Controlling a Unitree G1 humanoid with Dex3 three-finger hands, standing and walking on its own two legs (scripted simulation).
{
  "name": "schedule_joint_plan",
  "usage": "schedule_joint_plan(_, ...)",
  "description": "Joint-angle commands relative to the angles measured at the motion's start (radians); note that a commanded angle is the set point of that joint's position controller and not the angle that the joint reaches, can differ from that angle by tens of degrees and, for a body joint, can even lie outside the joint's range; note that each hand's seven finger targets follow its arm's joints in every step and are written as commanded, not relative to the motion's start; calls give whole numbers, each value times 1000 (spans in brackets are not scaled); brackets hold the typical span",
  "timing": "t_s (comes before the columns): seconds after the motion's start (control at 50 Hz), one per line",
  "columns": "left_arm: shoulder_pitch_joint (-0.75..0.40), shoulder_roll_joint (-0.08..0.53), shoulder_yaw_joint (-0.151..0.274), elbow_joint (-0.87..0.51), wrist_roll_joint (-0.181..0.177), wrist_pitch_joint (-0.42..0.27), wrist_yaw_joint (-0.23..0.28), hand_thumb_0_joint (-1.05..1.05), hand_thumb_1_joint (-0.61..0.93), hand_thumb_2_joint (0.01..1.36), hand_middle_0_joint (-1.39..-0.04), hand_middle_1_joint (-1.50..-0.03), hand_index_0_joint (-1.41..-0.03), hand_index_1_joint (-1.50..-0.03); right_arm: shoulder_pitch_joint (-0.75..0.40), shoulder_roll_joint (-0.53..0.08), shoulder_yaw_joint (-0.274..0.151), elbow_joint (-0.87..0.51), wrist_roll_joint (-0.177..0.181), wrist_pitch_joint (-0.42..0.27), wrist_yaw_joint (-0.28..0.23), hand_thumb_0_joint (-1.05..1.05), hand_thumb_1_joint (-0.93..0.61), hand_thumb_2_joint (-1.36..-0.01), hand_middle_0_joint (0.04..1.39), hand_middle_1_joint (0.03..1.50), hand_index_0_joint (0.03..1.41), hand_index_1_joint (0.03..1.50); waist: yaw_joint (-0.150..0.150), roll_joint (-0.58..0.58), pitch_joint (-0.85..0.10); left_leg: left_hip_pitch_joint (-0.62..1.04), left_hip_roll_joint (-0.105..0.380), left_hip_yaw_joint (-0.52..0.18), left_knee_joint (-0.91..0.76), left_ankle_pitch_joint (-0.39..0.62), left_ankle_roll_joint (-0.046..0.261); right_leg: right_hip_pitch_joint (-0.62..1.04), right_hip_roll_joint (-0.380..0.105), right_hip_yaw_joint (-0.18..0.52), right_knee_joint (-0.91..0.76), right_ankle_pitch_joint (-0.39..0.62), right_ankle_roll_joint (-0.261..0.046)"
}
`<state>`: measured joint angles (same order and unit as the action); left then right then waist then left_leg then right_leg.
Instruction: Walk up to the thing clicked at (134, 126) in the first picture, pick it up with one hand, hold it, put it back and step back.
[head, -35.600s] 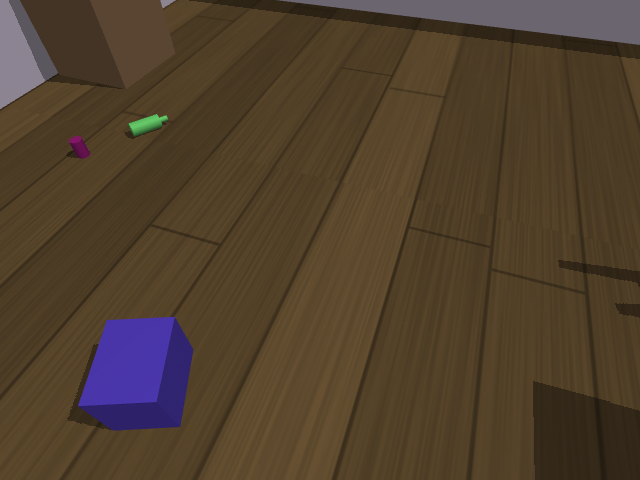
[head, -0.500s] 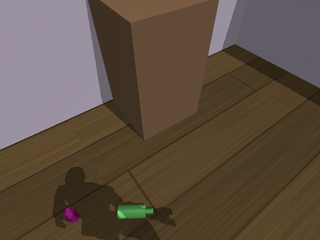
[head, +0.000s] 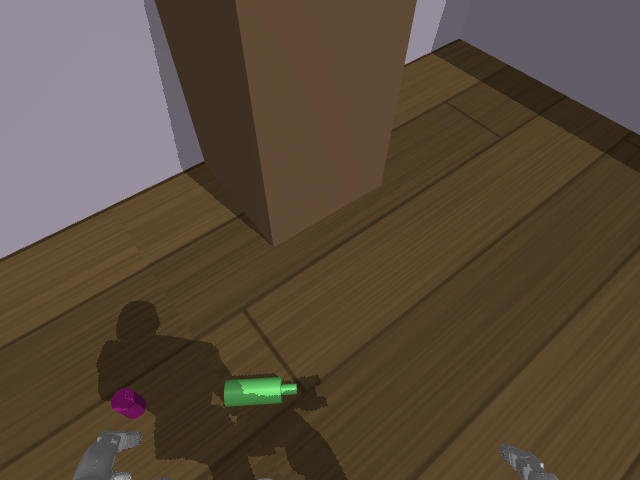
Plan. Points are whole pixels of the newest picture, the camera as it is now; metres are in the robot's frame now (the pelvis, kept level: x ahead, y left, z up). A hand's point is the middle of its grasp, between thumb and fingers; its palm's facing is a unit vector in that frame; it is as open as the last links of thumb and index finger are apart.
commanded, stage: rise first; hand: left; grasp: from above
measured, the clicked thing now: (261, 390) +0.42 +0.17 -0.71
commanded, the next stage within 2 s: none
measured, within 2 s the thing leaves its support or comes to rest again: neither
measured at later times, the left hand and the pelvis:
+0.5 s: hand out of the picture +0.12 +0.26 -0.21, palm faces -0.18 -0.86 -0.48, open 14.2 cm; pelvis -0.01 +0.01 -0.08, yaw +0 degrees
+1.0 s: hand (189, 444) +0.24 +0.27 -0.41, palm faces -0.44 -0.43 -0.79, open 14.1 cm; pelvis -0.07 -0.01 -0.26, yaw -2 degrees
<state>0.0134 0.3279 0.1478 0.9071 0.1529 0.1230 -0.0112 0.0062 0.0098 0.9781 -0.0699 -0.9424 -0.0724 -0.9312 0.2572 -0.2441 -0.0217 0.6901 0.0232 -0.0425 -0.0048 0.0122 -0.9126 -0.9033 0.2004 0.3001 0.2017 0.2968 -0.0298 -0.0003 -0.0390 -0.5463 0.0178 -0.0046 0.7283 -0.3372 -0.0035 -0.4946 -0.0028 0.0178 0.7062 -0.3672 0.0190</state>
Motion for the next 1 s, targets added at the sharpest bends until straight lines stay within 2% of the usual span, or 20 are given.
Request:
schedule_joint_plan(0.0,19,186,62,-172,29,7,19,0,-533,980,-77,-1073,-77,-1072,-20,-168,-70,-165,-1,-74,-12,0,-914,-906,200,300,200,300,20,16,-183,19,-16,10,24,141,5,-62,27,-51,26,119,-35)
schedule_joint_plan(0.02,57,194,69,-176,37,5,21,0,-544,990,-75,-1066,-71,-1070,-15,-166,-70,-167,-2,-79,-12,0,-905,-903,200,300,200,300,23,24,-200,-3,-13,6,49,138,6,-89,27,-49,57,116,-36)
schedule_joint_plan(0.04,11,202,64,-289,43,-6,19,0,-557,983,-80,-1064,-76,-1066,-17,-162,-74,-183,-4,-86,-13,0,-909,-905,200,300,200,300,22,59,-241,-5,-13,8,78,150,5,-107,24,-44,84,130,-37)
schedule_joint_plan(0.06,78,188,71,-250,49,-3,21,0,-547,986,-71,-1059,-67,-1063,-16,-152,-66,-189,-8,-92,-13,0,-890,-899,200,300,200,300,18,51,-248,-17,-8,4,96,155,4,-126,26,-46,114,132,-36)
schedule_joint_plan(0.1,41,191,55,-410,57,-13,21,0,-562,990,-73,-1066,-68,-1071,-19,-157,-79,-210,-8,-104,-20,0,-905,-904,200,300,200,300,4,81,-295,-17,-6,2,136,170,6,-163,23,-42,145,148,-35)
schedule_joint_plan(0.14,144,172,59,-388,65,8,24,0,-577,995,-78,-1058,-69,-1066,-8,-152,-77,-211,-8,-112,-24,0,-916,-907,200,300,200,300,3,54,-282,-50,-3,0,164,171,10,-185,26,-44,168,146,-33)
schedule_joint_plan(0.16,153,182,60,-452,65,11,26,0,-567,1000,-75,-1054,-65,-1064,-12,-152,-79,-220,-12,-114,-25,0,-913,-906,200,300,200,300,6,67,-316,-51,-1,-2,186,206,11,-189,25,-43,185,170,-33)
schedule_joint_plan(0.26,231,168,44,-529,85,55,26,0,-565,983,-76,-1055,-70,-1060,-27,-150,-76,-242,-15,-126,-28,0,-916,-906,200,300,200,300,-7,60,-332,-99,3,-12,256,240,16,-241,25,-49,240,191,-29)
schedule_joint_plan(0.32,271,167,43,-561,103,73,30,0,-564,980,-69,-1052,-64,-1057,-23,-149,-75,-249,-18,-129,-24,0,-903,-903,200,300,200,300,0,66,-348,-134,4,-17,289,251,15,-278,25,-54,282,185,-33)
schedule_joint_plan(0.44,319,152,40,-618,141,81,36,0,-586,976,-82,-1045,-76,-1049,-48,-140,-70,-288,-17,-144,-14,0,-920,-906,200,300,200,300,5,84,-330,-237,1,-34,327,77,11,-382,29,-58,345,48,-39)
schedule_joint_plan(0.48,236,172,36,-642,157,72,43,0,-595,967,-82,-1057,-80,-1057,-59,-143,-66,-290,-15,-152,-13,0,-925,-908,200,300,200,300,-13,84,-313,-291,1,-36,349,-2,14,-434,28,-53,368,1,-39)
schedule_joint_plan(0.52,164,165,13,-607,192,48,46,0,-600,969,-85,-1053,-82,-1054,-69,-150,-66,-287,-15,-163,-11,0,-934,-910,200,300,200,300,-32,78,-304,-351,2,-44,401,-38,14,-514,28,-53,423,-31,-41)
schedule_joint_plan(0.62,37,197,10,-502,301,-58,70,0,-582,986,-76,-1059,-73,-1062,-87,-172,-71,-251,-17,-197,2,0,-907,-903,200,300,200,300,-19,89,-383,-470,0,-57,534,-93,5,-705,24,-52,596,-91,-46)
schedule_joint_plan(0.68,-36,211,-8,-466,372,-118,100,0,-559,986,-78,-1052,-74,-1055,-98,-188,-76,-222,-19,-208,9,0,-897,-900,200,300,200,300,-19,114,-486,-502,1,-72,621,-43,1,-814,25,-55,711,-62,-49)
schedule_joint_plan(0.8,-172,312,36,-340,502,-183,169,0,-556,989,-94,-1051,-90,-1056,-95,-208,-91,-152,-18,-196,26,0,-913,-906,201,300,200,300,14,107,-621,-643,-9,-52,807,22,13,-945,34,-54,852,-14,-51)
schedule_joint_plan(0.82,-198,307,20,-326,516,-187,174,0,-558,993,-93,-1054,-89,-1058,-94,-209,-95,-140,-19,-191,30,0,-911,-905,200,300,200,300,11,105,-644,-658,-9,-45,838,38,13,-955,35,-55,870,-2,-51)
schedule_joint_plan(0.86,-297,344,34,-290,552,-195,192,0,-571,1004,-96,-1051,-88,-1060,-79,-210,-95,-119,-24,-182,35,0,-913,-906,200,300,200,300,9,82,-692,-728,-13,-24,911,41,22,-953,39,-50,894,18,-45)
schedule_joint_plan(0.88,-342,333,12,-270,568,-200,195,0,-574,1018,-90,-1043,-78,-1055,-82,-208,-98,-113,-26,-177,38,0,-904,-904,200,300,200,300,1,67,-694,-763,-13,-25,930,4,23,-983,41,-54,906,-12,-45)
schedule_joint_plan(0.94,-477,399,28,-216,632,-222,217,0,-542,1009,-82,-1038,-75,-1046,-63,-210,-102,-84,-34,-161,44,0,-883,-899,200,300,200,300,6,57,-727,-859,-16,-12,998,-75,27,-1002,43,-51,940,-63,-43)
schedule_joint_plan(0.98,-536,393,9,-168,661,-235,230,0,-510,1005,-70,-1035,-68,-1038,-49,-207,-103,-75,-39,-150,48,0,-860,-892,200,300,200,300,-4,16,-740,-933,-18,-2,1043,-121,34,-999,48,-48,950,-93,-38)
